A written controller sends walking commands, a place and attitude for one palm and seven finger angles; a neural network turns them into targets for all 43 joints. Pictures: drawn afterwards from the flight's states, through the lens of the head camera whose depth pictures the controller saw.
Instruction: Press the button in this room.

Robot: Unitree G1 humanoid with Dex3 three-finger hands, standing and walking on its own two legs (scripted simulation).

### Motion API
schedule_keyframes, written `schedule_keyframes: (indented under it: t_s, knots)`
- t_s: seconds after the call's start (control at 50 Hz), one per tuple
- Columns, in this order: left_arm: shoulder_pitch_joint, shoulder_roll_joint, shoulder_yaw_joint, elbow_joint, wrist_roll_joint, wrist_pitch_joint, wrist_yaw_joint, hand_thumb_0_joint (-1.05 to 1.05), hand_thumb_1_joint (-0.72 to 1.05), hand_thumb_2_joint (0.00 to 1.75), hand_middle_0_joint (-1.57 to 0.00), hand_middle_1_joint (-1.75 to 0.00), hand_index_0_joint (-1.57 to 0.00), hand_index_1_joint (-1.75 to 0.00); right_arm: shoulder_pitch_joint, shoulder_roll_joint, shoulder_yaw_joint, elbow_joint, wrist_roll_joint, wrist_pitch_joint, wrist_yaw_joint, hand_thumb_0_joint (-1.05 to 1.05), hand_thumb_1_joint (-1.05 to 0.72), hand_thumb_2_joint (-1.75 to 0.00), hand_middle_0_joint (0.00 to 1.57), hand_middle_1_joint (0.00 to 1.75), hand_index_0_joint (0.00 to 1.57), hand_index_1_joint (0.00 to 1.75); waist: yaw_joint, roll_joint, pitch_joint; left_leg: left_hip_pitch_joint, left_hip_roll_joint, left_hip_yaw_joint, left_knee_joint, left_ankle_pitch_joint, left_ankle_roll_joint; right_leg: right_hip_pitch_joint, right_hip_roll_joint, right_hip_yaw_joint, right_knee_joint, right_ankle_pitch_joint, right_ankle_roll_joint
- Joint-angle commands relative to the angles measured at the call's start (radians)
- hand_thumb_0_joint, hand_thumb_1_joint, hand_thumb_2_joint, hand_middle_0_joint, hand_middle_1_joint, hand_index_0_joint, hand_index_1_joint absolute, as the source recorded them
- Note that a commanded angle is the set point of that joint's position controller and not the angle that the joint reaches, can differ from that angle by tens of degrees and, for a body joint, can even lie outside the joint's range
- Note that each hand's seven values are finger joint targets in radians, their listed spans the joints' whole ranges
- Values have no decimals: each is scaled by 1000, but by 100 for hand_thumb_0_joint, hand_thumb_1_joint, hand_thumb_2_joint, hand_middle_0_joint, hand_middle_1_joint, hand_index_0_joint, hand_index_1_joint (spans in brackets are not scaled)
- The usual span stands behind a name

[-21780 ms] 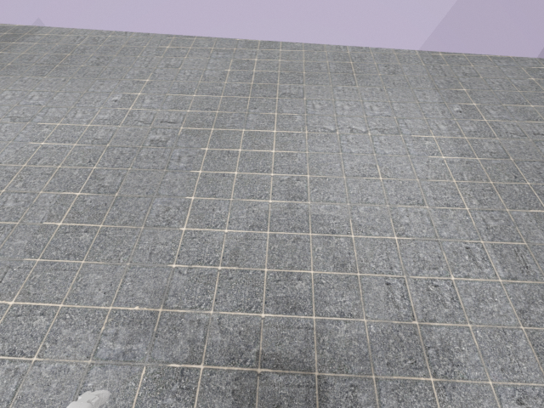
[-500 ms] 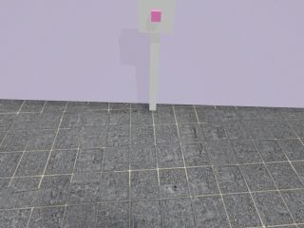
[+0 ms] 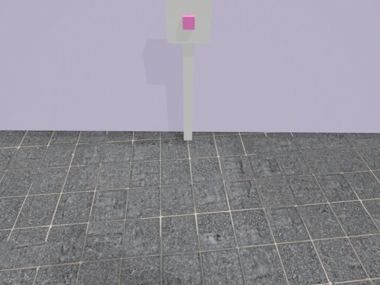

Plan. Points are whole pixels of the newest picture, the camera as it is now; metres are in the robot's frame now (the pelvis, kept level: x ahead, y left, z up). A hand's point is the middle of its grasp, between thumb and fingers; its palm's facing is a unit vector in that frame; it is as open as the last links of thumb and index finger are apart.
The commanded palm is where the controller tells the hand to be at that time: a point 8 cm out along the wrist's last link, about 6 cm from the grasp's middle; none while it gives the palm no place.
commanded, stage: look at it before walking up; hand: left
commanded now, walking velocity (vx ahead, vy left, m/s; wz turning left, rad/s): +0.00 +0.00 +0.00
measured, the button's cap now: (188, 22) +1.15 +0.07 +0.06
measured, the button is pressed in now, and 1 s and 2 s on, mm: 0 0 0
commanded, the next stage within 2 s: walk to a spot facing it in 0.06 s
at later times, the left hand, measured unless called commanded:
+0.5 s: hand out of the picture +0.05 +0.15 -0.18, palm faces -0.06 -0.97 -0.21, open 7.4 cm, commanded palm none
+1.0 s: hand (160, 273) +0.19 +0.09 -0.17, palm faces -0.17 -0.97 -0.19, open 7.4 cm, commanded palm none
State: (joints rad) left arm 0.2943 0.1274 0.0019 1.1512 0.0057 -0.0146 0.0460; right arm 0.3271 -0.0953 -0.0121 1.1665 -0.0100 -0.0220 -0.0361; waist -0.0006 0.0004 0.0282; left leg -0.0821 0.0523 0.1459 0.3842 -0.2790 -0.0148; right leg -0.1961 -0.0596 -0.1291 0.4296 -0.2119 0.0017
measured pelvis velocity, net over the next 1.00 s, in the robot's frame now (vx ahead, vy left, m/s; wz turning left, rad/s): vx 0.22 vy -0.09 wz -0.30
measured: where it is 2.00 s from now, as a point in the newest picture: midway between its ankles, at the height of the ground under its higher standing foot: (219, 258)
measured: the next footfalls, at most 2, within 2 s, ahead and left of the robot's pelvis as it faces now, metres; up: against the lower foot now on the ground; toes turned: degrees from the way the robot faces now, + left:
left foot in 1.08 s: +0.43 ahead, -0.03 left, +0.00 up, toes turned -12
right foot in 1.50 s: +0.41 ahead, -0.26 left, +0.00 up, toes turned -23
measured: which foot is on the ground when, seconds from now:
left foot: down 0.00-0.52, up 0.54-1.00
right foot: down 0.00-1.00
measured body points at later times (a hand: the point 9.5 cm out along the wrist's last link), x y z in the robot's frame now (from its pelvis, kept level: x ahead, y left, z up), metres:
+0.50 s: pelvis +0.04 -0.03 -0.02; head +0.05 -0.07 +0.43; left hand +0.06 +0.20 -0.16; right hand -0.03 -0.25 -0.19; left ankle -0.04 +0.12 -0.74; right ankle +0.05 -0.12 -0.74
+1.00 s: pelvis +0.22 -0.09 -0.01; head +0.26 -0.11 +0.44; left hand +0.20 +0.14 -0.15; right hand +0.30 -0.34 -0.15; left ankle +0.38 +0.01 -0.70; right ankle +0.06 -0.12 -0.74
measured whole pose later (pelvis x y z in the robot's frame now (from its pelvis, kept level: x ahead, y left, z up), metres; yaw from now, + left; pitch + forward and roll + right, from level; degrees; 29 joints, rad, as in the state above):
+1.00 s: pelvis +0.22 -0.09 -0.01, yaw -17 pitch +1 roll +1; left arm 0.43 0.12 0.02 1.10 0.02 -0.07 0.02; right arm 0.03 -0.19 -0.04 0.97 -0.02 -0.01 0.03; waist 0.07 0.01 0.09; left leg -0.59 0.09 0.09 0.77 -0.15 -0.04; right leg 0.07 0.06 0.01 0.29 -0.38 -0.08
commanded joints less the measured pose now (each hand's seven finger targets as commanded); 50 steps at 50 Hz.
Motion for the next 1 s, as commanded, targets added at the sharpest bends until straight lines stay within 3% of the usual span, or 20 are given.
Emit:
schedule_keyframes:
  t_s: [0.0,0.14,0.18,0.22,0.28,0.32,0.34,0.38,0.44,0.46,0.48,0.5,0.52,0.54,0.58,0.64,0.76,0.86,0.92,0.98]
  knots:
    - [73,82,8,-15,3,-13,1,0,90,90,-20,-30,-20,-30,84,-92,-12,-16,4,-9,-1,0,-90,-90,20,30,20,30,4,-4,59,-91,93,-95,-85,160,23,30,-79,97,-66,176,-12]
    - [68,96,11,-18,4,-17,-1,0,90,90,-20,-30,-20,-30,67,-106,-16,-23,5,-10,-1,0,-90,-90,20,30,20,30,3,4,53,-78,92,-94,-85,152,25,27,-83,101,-78,176,-16]
    - [64,80,14,-12,3,-13,-5,0,90,90,-20,-30,-20,-30,78,-96,-16,-17,-1,-8,-3,0,-90,-90,20,30,20,30,-1,15,49,-60,93,-72,-70,90,18,5,-72,118,-81,126,-19]
    - [52,95,29,-24,9,-1,-15,0,90,90,-20,-30,-20,-30,91,-111,-27,-27,-4,1,-2,0,-90,-90,20,30,20,30,-9,17,61,-67,103,-56,-50,-67,22,-53,-55,130,-47,-46,-33]
    - [12,92,51,-75,19,14,-37,0,90,90,-20,-30,-20,-30,79,-160,-55,-64,-10,11,-1,0,-90,-90,20,30,20,30,-18,99,147,-93,179,-131,-106,-338,64,-229,7,106,70,-249,-31]
    - [-37,62,59,-127,26,18,-51,0,90,90,-20,-30,-20,-30,94,-211,-76,-81,-12,5,-1,0,-90,-90,20,30,20,30,-37,212,171,-70,321,-249,-204,-447,135,-347,39,10,335,-209,-15]
    - [-74,53,61,-153,28,18,-58,0,90,90,-20,-30,-20,-30,95,-219,-82,-87,-15,-3,1,0,-90,-90,20,30,20,30,-45,220,184,-38,361,-270,-227,-390,169,-413,5,22,416,-237,-12]
    - [-127,52,69,-192,26,7,-70,0,90,90,-20,-30,-20,-30,93,-215,-80,-97,-24,-14,4,0,-90,-90,20,30,20,30,-50,157,181,-16,374,-218,-198,-213,173,-426,-36,35,413,-257,-8]
    - [-24,49,75,-173,23,-4,-79,0,90,90,-20,-30,-20,-30,13,-230,-87,-123,-25,-18,8,0,-90,-90,20,30,20,30,14,101,91,-57,319,-54,-44,-54,114,-199,-9,-21,245,-171,-8]
    - [88,71,84,-138,24,-9,-78,0,90,90,-20,-30,-20,-30,-14,-231,-85,-135,-22,-18,11,0,-90,-90,20,30,20,30,72,30,45,-153,267,11,124,-7,77,0,35,-47,144,-89,-22]
    - [253,155,100,-87,27,-21,-70,0,90,90,-20,-30,-20,-30,-48,-210,-79,-159,-8,-21,20,0,-90,-90,20,30,20,30,151,-187,-24,-303,171,110,431,34,28,207,-43,122,1,-160,-69]
    - [361,267,116,-54,17,-32,-50,0,90,90,-20,-30,-20,-30,-120,-145,-59,-230,1,-23,33,0,-90,-90,20,30,20,30,178,-453,-11,-605,20,98,743,-321,-23,307,-302,613,-176,-134,-182]
    - [341,268,115,-65,0,-32,-33,0,90,90,-20,-30,-20,-30,-201,-175,-61,-260,-2,-19,32,0,-90,-90,20,30,20,30,172,-324,14,-646,42,-68,858,-297,-12,223,-344,758,-258,-160,-228]
    - [252,253,112,-87,3,-32,-33,0,90,90,-20,-30,-20,-30,-237,-165,-70,-257,-4,-20,35,0,-90,-90,20,30,20,30,136,-194,75,-678,71,-114,921,-193,-10,157,-338,732,-264,-274,-249]
    - [121,193,88,-129,8,-41,-34,0,90,90,-20,-30,-20,-30,-194,-171,-73,-229,-20,-18,42,0,-90,-90,20,30,20,30,61,-36,80,-613,112,-134,857,-36,-19,59,-266,551,-238,-248,-206]
    - [103,180,77,-135,12,-58,-37,0,90,90,-20,-30,-20,-30,-128,-161,-72,-197,-24,-3,49,0,-90,-90,20,30,20,30,20,-44,29,-563,101,-117,790,53,-43,65,-190,403,-236,-52,-162]
    - [198,157,60,-93,10,-80,-33,0,90,90,-20,-30,-20,-30,-223,-155,-57,-235,-19,0,54,0,-90,-90,20,30,20,30,35,-97,40,-664,75,-108,714,127,-59,195,-136,286,-175,448,-118]
    - [224,151,50,-76,13,-80,-18,0,90,90,-20,-30,-20,-30,-361,-148,-42,-286,-12,-9,64,0,-90,-90,20,30,20,30,60,-82,90,-670,64,-74,547,146,-47,237,-140,291,-181,551,-159]
    - [221,164,51,-65,12,-73,-14,0,90,90,-20,-30,-20,-30,-414,-141,-34,-305,-8,-21,67,0,-90,-90,20,30,20,30,72,-110,95,-594,35,-40,384,138,-29,276,-136,273,-167,637,-162]
    - [203,192,59,-62,11,-70,-11,0,90,90,-20,-30,-20,-30,-355,-152,-38,-292,-9,-33,56,0,-90,-90,20,30,20,30,36,-110,45,-400,-33,-3,259,101,6,280,-131,268,-51,873,-147]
